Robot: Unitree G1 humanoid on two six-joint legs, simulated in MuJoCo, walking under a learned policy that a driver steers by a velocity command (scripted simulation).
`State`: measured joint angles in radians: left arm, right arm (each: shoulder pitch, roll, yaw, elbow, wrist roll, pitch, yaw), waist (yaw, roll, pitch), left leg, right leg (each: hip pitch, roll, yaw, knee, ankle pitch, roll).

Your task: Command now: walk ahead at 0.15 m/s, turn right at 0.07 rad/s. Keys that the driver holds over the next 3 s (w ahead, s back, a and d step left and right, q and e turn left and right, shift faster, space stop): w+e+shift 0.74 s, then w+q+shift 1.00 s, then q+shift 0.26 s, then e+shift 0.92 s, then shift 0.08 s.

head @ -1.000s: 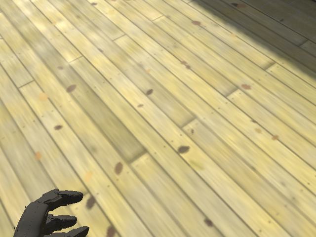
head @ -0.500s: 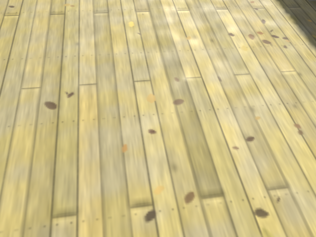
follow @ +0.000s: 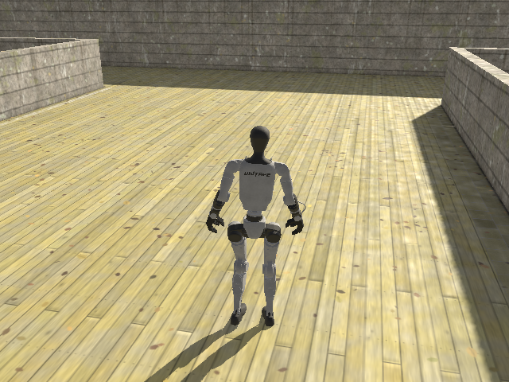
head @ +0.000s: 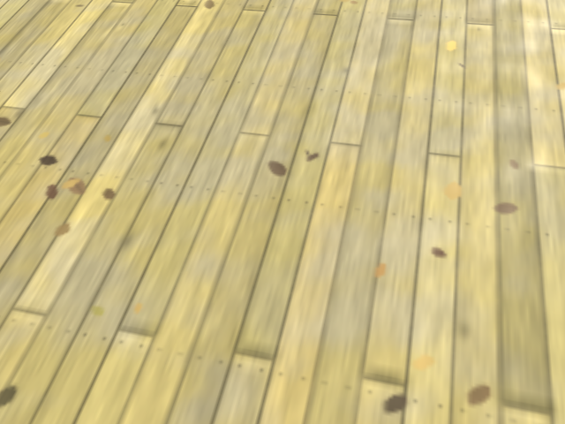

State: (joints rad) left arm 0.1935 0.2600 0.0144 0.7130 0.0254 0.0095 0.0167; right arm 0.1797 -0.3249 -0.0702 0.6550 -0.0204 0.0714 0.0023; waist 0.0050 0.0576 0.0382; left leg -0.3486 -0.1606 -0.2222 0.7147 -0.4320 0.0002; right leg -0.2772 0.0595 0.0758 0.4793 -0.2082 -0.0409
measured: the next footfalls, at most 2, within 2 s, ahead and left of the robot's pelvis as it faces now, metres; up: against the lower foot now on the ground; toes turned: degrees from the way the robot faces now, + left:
left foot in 0.22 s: +0.04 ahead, +0.11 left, +0.00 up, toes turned -11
right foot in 0.64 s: +0.37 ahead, -0.26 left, +0.00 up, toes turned -35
